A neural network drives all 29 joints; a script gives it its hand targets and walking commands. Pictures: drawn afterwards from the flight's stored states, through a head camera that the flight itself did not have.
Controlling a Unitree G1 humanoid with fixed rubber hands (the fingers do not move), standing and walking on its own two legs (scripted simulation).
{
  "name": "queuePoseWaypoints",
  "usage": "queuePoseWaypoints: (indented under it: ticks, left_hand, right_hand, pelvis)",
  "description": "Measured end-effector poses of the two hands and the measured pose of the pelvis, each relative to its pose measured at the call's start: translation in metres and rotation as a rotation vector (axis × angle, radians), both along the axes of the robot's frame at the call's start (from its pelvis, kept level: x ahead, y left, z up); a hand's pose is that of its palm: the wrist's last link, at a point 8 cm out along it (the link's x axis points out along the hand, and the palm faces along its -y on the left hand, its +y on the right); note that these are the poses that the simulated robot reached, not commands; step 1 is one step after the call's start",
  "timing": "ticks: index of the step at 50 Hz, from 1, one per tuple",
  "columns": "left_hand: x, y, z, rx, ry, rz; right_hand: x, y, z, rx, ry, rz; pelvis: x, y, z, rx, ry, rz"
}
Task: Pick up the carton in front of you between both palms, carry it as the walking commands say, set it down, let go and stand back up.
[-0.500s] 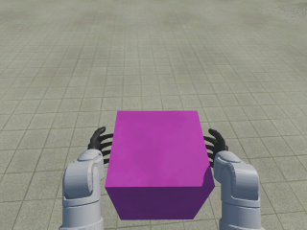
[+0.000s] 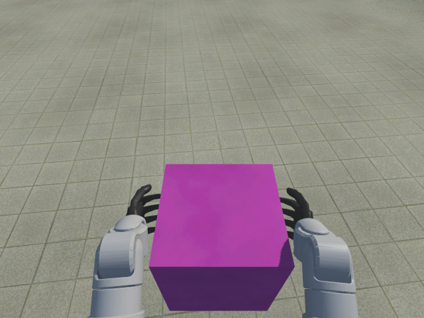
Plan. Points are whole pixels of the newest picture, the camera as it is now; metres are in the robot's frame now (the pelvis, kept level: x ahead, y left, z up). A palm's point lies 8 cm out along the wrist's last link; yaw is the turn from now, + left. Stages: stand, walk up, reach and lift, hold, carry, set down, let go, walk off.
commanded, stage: carry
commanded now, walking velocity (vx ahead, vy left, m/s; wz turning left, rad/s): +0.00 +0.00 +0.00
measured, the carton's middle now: (218, 240) +0.28 +0.00 -0.01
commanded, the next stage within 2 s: hold in 1.34 s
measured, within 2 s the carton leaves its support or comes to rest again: neither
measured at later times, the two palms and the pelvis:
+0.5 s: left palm (143, 237) +0.25 +0.14 +0.04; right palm (304, 239) +0.25 -0.16 +0.04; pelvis -0.04 -0.01 +0.00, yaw +0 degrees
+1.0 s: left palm (147, 243) +0.24 +0.13 +0.04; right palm (312, 246) +0.24 -0.17 +0.04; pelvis -0.05 -0.02 +0.00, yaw +0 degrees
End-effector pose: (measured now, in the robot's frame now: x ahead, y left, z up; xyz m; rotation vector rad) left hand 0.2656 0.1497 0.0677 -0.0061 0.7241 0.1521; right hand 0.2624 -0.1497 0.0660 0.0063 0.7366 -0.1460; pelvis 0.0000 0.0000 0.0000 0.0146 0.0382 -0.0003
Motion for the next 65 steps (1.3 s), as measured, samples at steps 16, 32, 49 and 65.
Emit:
queuePoseWaypoints:
  ticks: [16,32,49,65]
  left_hand:
    - [-0.015,-0.005,-0.022,0.042,-0.022,-0.028]
    - [-0.017,-0.011,-0.024,0.037,-0.084,-0.026]
    - [-0.024,-0.018,-0.024,0.040,-0.068,-0.027]
    - [-0.028,-0.024,-0.025,0.042,-0.065,-0.026]
  right_hand:
    - [-0.013,-0.004,-0.022,-0.046,-0.023,0.042]
    - [-0.016,-0.011,-0.024,-0.042,-0.084,0.033]
    - [-0.023,-0.018,-0.025,-0.040,-0.068,0.033]
    - [-0.026,-0.023,-0.026,-0.041,-0.066,0.035]
  pelvis:
    - [-0.031,-0.006,0.003,-0.009,-0.021,0.000]
    - [-0.046,-0.011,0.002,-0.010,-0.014,-0.003]
    - [-0.050,-0.019,0.001,-0.008,-0.019,-0.001]
    - [-0.054,-0.024,0.000,-0.007,-0.021,0.000]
